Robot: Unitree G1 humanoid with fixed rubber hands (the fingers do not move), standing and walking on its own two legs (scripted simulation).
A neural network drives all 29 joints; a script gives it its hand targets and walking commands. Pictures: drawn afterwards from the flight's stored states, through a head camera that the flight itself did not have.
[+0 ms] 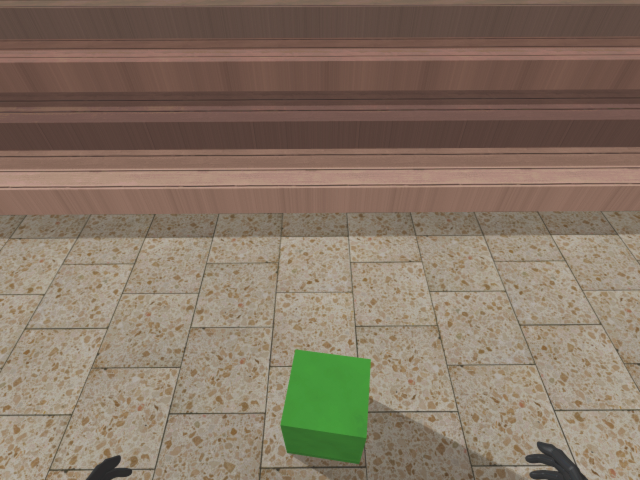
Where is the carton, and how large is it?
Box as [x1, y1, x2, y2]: [280, 349, 370, 463]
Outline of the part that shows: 295,349 280,424 287,452 358,463 366,437 370,359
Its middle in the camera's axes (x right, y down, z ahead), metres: +0.02 +0.48 +1.09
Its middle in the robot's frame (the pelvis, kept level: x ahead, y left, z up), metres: +0.44 -0.01 -0.65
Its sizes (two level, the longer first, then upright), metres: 0.210 0.200 0.250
